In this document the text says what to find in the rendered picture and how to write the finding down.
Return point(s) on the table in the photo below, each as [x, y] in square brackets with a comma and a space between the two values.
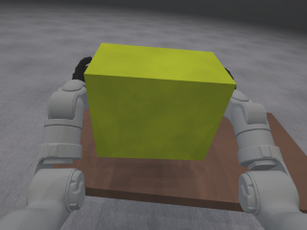
[212, 183]

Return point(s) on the robot left upper arm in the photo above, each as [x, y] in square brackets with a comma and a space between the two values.
[53, 195]

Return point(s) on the robot right upper arm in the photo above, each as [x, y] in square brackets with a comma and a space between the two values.
[271, 197]

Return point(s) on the robot left hand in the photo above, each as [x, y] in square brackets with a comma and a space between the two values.
[80, 69]

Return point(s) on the left robot forearm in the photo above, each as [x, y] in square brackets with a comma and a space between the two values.
[63, 124]

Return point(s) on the right robot forearm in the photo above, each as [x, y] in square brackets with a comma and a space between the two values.
[257, 150]

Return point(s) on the carton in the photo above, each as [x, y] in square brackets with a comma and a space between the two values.
[155, 103]

